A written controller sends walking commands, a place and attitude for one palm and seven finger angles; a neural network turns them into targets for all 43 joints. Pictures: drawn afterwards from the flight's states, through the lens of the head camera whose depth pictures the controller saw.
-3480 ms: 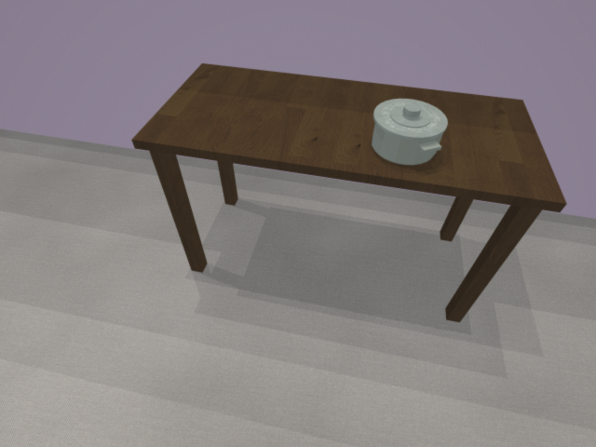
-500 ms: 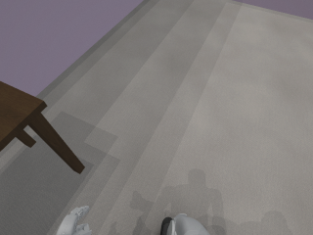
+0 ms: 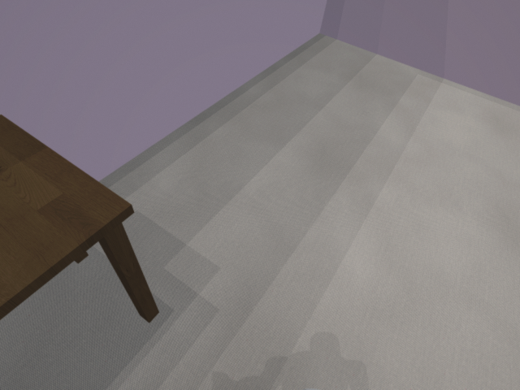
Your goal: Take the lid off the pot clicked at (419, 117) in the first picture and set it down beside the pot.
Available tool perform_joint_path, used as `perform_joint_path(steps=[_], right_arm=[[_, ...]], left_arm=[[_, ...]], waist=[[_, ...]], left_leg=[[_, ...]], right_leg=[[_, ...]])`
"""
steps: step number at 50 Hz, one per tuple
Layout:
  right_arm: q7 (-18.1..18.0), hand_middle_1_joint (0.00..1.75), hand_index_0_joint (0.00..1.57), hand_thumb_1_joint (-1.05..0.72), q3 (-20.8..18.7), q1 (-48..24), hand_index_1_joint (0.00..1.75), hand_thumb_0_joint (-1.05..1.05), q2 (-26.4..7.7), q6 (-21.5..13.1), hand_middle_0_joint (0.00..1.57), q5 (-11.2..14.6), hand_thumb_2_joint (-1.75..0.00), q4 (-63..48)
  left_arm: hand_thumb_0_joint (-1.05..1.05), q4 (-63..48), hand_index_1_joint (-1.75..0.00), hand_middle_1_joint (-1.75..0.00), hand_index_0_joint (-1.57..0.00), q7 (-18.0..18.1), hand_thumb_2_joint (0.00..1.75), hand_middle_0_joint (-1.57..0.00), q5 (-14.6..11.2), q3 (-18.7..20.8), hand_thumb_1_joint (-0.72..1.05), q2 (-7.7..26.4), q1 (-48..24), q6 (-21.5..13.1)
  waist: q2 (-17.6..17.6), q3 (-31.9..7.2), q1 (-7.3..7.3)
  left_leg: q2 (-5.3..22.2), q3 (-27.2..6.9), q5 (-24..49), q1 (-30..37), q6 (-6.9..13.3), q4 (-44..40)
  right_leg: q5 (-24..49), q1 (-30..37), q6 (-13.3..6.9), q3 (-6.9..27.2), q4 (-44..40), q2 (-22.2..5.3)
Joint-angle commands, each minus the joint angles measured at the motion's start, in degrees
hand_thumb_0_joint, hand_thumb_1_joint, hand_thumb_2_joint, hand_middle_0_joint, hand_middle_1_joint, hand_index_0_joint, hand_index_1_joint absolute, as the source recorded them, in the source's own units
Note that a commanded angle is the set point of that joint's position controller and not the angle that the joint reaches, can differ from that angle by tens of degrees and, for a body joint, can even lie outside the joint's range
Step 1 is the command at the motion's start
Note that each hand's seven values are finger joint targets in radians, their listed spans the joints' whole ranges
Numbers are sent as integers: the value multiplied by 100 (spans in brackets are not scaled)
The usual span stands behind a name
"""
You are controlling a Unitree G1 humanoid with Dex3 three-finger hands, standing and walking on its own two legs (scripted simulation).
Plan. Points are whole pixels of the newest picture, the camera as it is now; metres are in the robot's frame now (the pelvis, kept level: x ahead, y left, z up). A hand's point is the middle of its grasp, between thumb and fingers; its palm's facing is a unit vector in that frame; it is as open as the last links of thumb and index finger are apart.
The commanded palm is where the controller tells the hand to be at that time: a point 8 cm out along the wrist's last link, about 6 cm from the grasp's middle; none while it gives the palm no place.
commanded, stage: turn to face it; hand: left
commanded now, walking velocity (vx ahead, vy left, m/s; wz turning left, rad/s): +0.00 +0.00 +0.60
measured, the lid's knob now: out of the picture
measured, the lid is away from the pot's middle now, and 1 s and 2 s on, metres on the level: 0.00 0.00 0.00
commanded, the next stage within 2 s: take the last steps up to it in 1.54 s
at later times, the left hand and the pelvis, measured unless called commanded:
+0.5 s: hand out of the picture +0.05 +0.15 -0.14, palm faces +0.30 -0.91 -0.28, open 7.4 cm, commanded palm none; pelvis +0.00 -0.07 +0.00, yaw +17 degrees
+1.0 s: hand out of the picture -0.14 +0.18 -0.17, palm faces +0.60 -0.75 -0.27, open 7.4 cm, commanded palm none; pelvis -0.04 -0.03 +0.00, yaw +35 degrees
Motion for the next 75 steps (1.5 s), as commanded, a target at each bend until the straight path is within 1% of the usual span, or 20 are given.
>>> perform_joint_path(steps=[1, 9, 15, 16, 18, 20, 24, 33, 38, 39, 40, 42, 47, 57, 61, 62, 64, 65, 68, 75], right_arm=[[-122, 30, 20, -90, -332, 197, 30, 0, -1265, -155, 20, 52, -90, -352], [-83, 30, 20, -90, -481, 210, 30, 0, -1504, -46, 20, 31, -90, -340], [-23, 30, 20, -90, -558, -530, 30, 0, -1630, 60, 20, 63, -90, -599], [7, 30, 20, -90, -549, -618, 30, 0, -1522, 63, 20, 105, -90, -653], [23, 30, 20, -90, -480, -582, 30, 0, -974, 67, 20, 94, -90, -856], [82, 30, 20, -90, -540, -681, 30, 0, -1221, 173, 20, 21, -90, -769], [203, 30, 20, -90, -486, -597, 30, 0, -1093, 240, 20, 5, -90, -599], [264, 30, 20, -90, -348, -1446, 30, 0, -989, 210, 20, 78, -90, -939], [221, 30, 20, -90, -335, -883, 30, 0, -1108, 68, 20, 86, -90, -871], [213, 30, 20, -90, -415, -502, 30, 0, -1402, 11, 20, 81, -90, -773], [160, 30, 20, -90, -614, -137, 30, 0, -2144, -42, 20, 53, -90, -755], [106, 30, 20, -90, -617, 231, 30, 0, -2361, 17, 20, 74, -90, -627], [15, 30, 20, -90, -396, -894, 30, 0, -1671, -42, 20, 66, -90, -855], [20, 30, 20, -90, -471, -443, 30, 0, -1706, 45, 20, 18, -90, -691], [31, 30, 20, -90, -479, -694, 30, 0, -1643, 78, 20, 51, -90, -770], [41, 30, 20, -90, -472, -726, 30, 0, -1538, 79, 20, 84, -90, -791], [59, 30, 20, -90, -388, -582, 30, 0, -918, 64, 20, 123, -90, -969], [44, 30, 20, -90, -465, -643, 30, 0, -1231, 99, 20, 45, -90, -936], [138, 30, 20, -90, -464, -449, 30, 0, -1161, 213, 20, 12, -90, -580], [154, 30, 20, -90, -319, -914, 30, 0, -898, 226, 20, 62, -90, -587]], left_arm=[[0, -434, -30, -30, -20, -3, 90, -20, -56, 108, 90, 358, -138, -187], [0, -618, -30, -30, -20, 21, 90, -20, -95, 98, 90, 433, -463, -155], [0, -498, -30, -30, -20, 62, 90, -20, -139, 120, 90, 618, 247, -209], [0, -465, -30, -30, -20, 83, 90, -20, -115, 158, 90, 814, 467, -268], [0, -583, -30, -30, -20, 120, 90, -20, -5, 278, 90, 1663, 518, -295], [0, -721, -30, -30, -20, 137, 90, -20, -26, 205, 90, 1232, 21, -297], [0, -817, -30, -30, -20, 99, 90, -20, -10, 72, 90, 913, -190, -330], [0, -663, -30, -30, -20, 66, 90, -20, 52, 151, 90, 1294, 515, -261], [0, -619, -30, -30, -20, 25, 90, -20, 2, 223, 90, 1355, 477, -196], [0, -643, -30, -30, -20, 5, 90, -20, -50, 206, 90, 1242, 484, -171], [0, -884, -30, -30, -20, -53, 90, -20, -98, 139, 90, 855, 324, -155], [0, -1102, -30, -30, -20, -17, 90, -20, -26, 72, 90, 841, -171, -89], [0, -625, -30, -30, -20, -74, 90, -20, -23, 146, 90, 888, 169, -74], [0, -902, -30, -30, -20, 22, 90, -20, -73, 74, 90, 754, -294, -89], [0, -796, -30, -30, -20, 61, 90, -20, -109, 65, 90, 772, 232, -174], [0, -748, -30, -30, -20, 81, 90, -20, -109, 97, 90, 826, 416, -222], [0, -803, -30, -30, -20, 125, 90, -20, 21, 257, 90, 1673, 528, -296], [0, -865, -30, -30, -20, 126, 90, -20, -30, 202, 90, 1572, 463, -263], [0, -977, -30, -30, -20, 113, 90, -20, -49, 82, 90, 980, -307, -295], [0, -608, -30, -30, -20, 87, 90, -20, 17, 76, 90, 1063, 548, -327]], waist=[[703, -458, 2], [1172, -556, -180], [1161, -502, 215], [761, -576, 350], [-1681, -359, 410], [-830, 47, 176], [-743, 305, 5], [-966, 62, 427], [-834, -528, 180], [-148, -800, -43], [1840, -869, -313], [1329, -756, -395], [1100, -191, 123], [1156, -223, -83], [1039, -411, 200], [812, -498, 310], [-1717, -415, 378], [-1000, -358, 350], [-622, 120, -42], [-868, 100, 316]], left_leg=[[1263, -1444, 3392, 1377, 624, -1141], [1226, -1986, 3390, 1542, 743, -938], [844, -2236, 2413, 108, 414, -568], [583, -2077, 1730, -383, 144, -222], [-549, -564, -1954, -1992, -606, 2287], [-56, -915, -1394, -1835, -519, 3624], [100, -391, -610, -1697, -709, 3944], [105, 187, -949, -1033, -722, 1935], [-21, 412, -137, 303, -550, -95], [253, -2, 633, 1315, -418, -877], [1863, -2263, 2553, 2225, 288, -1186], [2511, -2371, 3568, 1899, 1034, -1063], [1086, -1397, 2282, 749, 480, -1263], [1073, -2370, 1650, 740, 766, -1210], [821, -2388, 2090, 96, 537, -669], [599, -2270, 1703, -291, 310, -377], [-701, -620, -1724, -1973, -532, 2006], [-365, -917, -1832, -1746, -467, 3030], [-74, -731, -818, -1637, -557, 3941], [-40, -220, -853, -1256, -682, 2587]], right_leg=[[267, -768, 221, 318, 275, -163], [-108, -393, 320, 345, -1013, 2], [927, 1501, 192, 213, -3010, 208], [1446, 2225, 164, 368, -3863, -37], [1849, 2512, -849, 2645, -4651, -2647], [1161, 1408, -1026, 1805, -4650, -2267], [1951, 1320, -831, 604, -4304, -1609], [2632, 1856, -976, 125, -4019, -1936], [3005, 1827, -541, -466, -2935, -1891], [2572, 1188, -229, -680, -2012, -1717], [-299, -613, 324, -853, -626, -818], [-1133, -1160, 259, 48, 525, -750], [392, -664, 316, 297, 685, -495], [-8, -21, 271, 369, -1197, -88], [711, 1378, 163, 260, -2762, 166], [1210, 2028, 133, 331, -3602, 26], [1866, 2770, -845, 2727, -4587, -2483], [1960, 2006, -1151, 2390, -4482, -2609], [2117, 1530, -980, 1177, -4319, -1652], [3385, 2055, -1022, 498, -4075, -1541]])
